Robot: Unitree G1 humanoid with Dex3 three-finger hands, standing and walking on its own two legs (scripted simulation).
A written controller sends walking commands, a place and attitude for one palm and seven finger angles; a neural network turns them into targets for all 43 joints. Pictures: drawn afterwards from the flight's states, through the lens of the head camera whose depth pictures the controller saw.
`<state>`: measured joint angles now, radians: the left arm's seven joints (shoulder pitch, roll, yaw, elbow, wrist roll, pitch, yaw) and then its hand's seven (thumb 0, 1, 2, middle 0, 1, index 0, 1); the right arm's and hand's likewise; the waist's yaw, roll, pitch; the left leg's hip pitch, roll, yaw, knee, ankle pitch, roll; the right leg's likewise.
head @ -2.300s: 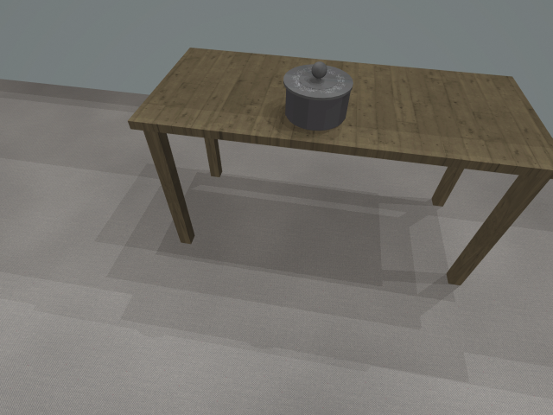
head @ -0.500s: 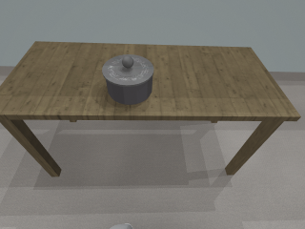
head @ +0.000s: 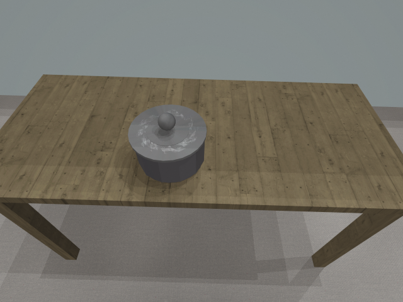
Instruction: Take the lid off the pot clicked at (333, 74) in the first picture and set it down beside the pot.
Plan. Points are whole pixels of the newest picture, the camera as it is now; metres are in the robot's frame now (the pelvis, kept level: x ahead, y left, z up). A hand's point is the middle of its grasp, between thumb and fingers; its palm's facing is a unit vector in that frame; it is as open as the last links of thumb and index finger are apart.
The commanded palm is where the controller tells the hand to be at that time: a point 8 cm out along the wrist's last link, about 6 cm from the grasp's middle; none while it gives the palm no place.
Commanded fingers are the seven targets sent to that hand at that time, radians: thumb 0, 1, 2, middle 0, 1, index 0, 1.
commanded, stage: come to a stop and stand still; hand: left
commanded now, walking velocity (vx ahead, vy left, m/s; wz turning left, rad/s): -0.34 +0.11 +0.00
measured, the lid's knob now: (166, 121) +0.52 +0.12 +0.04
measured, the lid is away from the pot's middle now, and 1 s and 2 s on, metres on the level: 0.00 0.00 0.00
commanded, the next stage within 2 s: look again from close up in 1.36 s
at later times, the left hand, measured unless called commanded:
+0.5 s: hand out of the picture +0.04 +0.22 -0.17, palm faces +0.03 -0.97 -0.24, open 7.4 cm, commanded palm none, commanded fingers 0.00 0.90 0.90 -0.20 -0.30 -0.20 -0.30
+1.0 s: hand out of the picture -0.01 +0.21 -0.19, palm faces +0.00 -0.99 -0.17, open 7.4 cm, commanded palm none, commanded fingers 0.00 0.90 0.90 -0.20 -0.30 -0.20 -0.30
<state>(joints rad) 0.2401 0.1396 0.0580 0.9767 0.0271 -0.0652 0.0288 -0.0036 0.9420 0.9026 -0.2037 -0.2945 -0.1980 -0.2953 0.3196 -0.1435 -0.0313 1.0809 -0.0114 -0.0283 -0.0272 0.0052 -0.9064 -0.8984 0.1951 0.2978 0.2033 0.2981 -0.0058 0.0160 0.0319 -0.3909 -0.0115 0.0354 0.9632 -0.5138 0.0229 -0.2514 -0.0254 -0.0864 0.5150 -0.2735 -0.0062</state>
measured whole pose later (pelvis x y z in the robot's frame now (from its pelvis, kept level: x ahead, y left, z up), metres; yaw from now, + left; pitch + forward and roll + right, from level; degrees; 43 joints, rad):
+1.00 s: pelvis +0.01 +0.04 +0.00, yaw -1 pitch +2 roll -1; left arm 0.32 0.14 0.01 1.09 0.02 -0.02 0.05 0.01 0.91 0.90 -0.20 -0.29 -0.20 -0.30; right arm 0.30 -0.15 -0.01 1.04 -0.01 -0.02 -0.03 0.00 -0.91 -0.90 0.19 0.30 0.20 0.30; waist 0.00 -0.02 0.03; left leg -0.26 -0.02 0.05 0.59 -0.36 0.05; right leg -0.20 -0.05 -0.01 0.54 -0.36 0.02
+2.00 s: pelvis -0.02 +0.04 +0.00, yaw -2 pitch -1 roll +0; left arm 0.33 0.17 -0.02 1.06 0.02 0.00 0.04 0.01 0.91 0.90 -0.20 -0.29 -0.20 -0.29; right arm 0.26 -0.15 0.00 1.08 0.00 -0.01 -0.02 0.01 -0.92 -0.90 0.20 0.30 0.20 0.30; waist 0.02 -0.03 0.04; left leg -0.20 -0.02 0.06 0.48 -0.27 0.04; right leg -0.16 -0.05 0.00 0.48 -0.29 0.04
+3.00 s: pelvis +0.03 +0.00 -0.01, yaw +0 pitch +1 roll +0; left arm 0.36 0.12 0.01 1.10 0.02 -0.03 0.04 0.01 0.91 0.90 -0.20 -0.29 -0.19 -0.29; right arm 0.29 -0.11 -0.02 1.12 0.00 -0.03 -0.05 0.02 -0.92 -0.90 0.20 0.30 0.20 0.30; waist 0.00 -0.03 0.04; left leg -0.22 0.03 0.01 0.60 -0.40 -0.01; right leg -0.16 0.00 -0.04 0.56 -0.42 -0.01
